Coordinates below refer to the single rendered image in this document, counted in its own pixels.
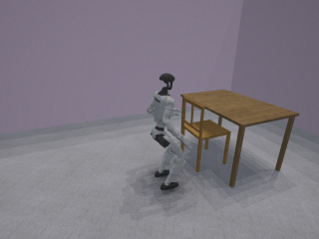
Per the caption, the robot right upper arm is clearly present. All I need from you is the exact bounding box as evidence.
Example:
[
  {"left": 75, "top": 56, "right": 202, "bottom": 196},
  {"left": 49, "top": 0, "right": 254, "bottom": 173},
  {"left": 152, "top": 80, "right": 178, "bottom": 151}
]
[{"left": 161, "top": 97, "right": 175, "bottom": 126}]

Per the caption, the chair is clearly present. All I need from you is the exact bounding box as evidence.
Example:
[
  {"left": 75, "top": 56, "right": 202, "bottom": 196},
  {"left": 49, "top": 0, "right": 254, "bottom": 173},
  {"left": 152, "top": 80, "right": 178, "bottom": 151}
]
[{"left": 180, "top": 97, "right": 231, "bottom": 172}]

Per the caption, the robot left upper arm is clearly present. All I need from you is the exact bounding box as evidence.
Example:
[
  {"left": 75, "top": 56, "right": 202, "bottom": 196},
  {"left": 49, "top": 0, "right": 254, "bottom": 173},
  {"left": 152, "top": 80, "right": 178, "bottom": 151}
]
[{"left": 147, "top": 91, "right": 159, "bottom": 115}]

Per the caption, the robot right forearm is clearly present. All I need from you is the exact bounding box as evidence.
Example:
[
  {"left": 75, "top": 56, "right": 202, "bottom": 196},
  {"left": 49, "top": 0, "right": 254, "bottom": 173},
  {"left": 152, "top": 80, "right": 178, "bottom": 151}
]
[{"left": 164, "top": 119, "right": 184, "bottom": 141}]

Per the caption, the table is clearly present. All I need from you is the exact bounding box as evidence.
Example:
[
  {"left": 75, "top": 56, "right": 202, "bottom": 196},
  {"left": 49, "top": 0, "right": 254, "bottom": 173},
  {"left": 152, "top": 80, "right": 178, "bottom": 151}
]
[{"left": 180, "top": 90, "right": 299, "bottom": 187}]

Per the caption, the right robot hand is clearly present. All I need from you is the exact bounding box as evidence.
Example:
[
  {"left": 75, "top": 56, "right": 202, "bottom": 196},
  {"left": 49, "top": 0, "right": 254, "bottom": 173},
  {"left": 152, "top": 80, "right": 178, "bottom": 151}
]
[{"left": 182, "top": 136, "right": 196, "bottom": 150}]

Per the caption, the left robot hand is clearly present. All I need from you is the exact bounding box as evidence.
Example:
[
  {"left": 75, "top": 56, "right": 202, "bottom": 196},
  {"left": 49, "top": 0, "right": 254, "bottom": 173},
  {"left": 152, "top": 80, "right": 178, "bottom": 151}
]
[{"left": 170, "top": 109, "right": 180, "bottom": 117}]

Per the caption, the robot head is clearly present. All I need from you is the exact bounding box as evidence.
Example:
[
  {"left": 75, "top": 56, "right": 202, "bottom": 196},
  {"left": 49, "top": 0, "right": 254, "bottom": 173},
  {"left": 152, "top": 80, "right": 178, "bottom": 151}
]
[{"left": 158, "top": 73, "right": 175, "bottom": 96}]

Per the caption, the robot right foot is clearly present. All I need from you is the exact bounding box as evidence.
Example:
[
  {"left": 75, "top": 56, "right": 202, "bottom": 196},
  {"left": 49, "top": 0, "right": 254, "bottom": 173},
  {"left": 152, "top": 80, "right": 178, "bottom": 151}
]
[{"left": 160, "top": 182, "right": 178, "bottom": 190}]

